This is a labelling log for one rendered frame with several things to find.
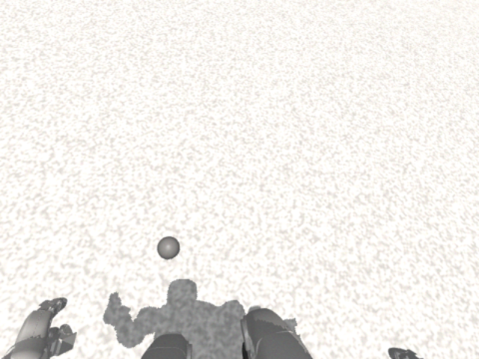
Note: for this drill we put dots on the ball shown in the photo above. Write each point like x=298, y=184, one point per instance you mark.
x=168, y=247

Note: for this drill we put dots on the left robot arm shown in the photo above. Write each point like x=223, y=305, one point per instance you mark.
x=31, y=348

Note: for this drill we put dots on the left robot hand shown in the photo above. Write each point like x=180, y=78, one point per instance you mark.
x=37, y=325

